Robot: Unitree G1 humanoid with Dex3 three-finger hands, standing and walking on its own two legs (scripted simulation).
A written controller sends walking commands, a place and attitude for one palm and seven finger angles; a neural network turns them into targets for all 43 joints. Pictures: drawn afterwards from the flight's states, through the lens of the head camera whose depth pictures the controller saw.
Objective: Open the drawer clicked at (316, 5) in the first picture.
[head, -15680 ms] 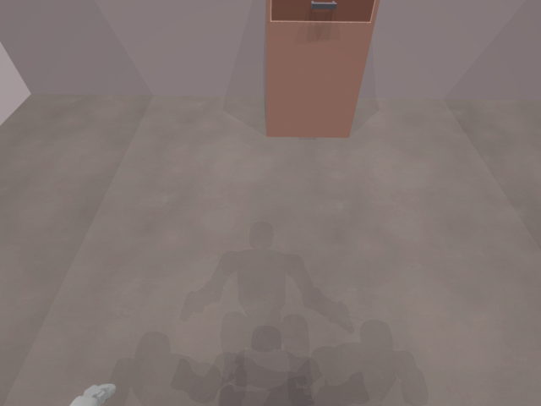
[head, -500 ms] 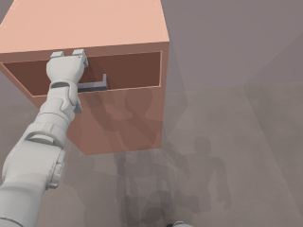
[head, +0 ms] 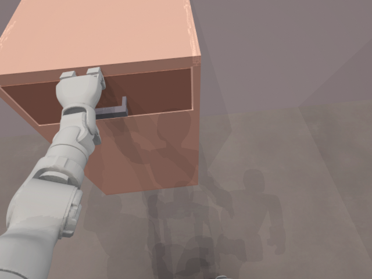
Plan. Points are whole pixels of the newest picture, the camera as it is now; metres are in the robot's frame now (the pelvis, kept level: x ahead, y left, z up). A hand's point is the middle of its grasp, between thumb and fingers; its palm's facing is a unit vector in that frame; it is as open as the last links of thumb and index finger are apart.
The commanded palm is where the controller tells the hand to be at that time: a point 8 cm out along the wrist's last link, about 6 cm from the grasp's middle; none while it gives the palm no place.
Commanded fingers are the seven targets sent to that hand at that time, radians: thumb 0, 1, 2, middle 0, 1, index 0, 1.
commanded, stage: move the hooked fingers above the handle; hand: left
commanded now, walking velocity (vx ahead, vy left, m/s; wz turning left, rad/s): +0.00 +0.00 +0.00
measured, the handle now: (106, 107) +0.55 +0.18 +0.00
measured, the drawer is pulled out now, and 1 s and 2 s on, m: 0.00 0.00 0.00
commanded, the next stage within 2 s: lower the fingers behind the handle in 0.58 s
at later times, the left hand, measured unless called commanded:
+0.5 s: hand (93, 108) +0.50 +0.19 +0.05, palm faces -0.04 +0.00 -1.00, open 13.6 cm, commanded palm +0.48 +0.20 +0.11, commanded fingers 0.00 -0.50 0.30 -0.30 -1.20 -0.30 -1.20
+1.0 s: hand (92, 117) +0.50 +0.20 +0.02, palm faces -0.03 -0.01 -1.00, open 13.8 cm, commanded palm +0.48 +0.20 +0.08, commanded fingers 0.00 -0.50 0.30 -0.30 -1.20 -0.30 -1.20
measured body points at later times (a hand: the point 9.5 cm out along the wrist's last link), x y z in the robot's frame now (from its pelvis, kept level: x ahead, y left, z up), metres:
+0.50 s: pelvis -0.01 +0.00 +0.00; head +0.09 -0.02 +0.44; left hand +0.50 +0.19 +0.11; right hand +0.01 -0.27 -0.14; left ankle -0.04 +0.10 -0.72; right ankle -0.01 -0.09 -0.72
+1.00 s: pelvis -0.01 +0.02 -0.01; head +0.10 +0.01 +0.43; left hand +0.49 +0.20 +0.08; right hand -0.01 -0.26 -0.14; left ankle -0.04 +0.10 -0.72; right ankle -0.01 -0.09 -0.72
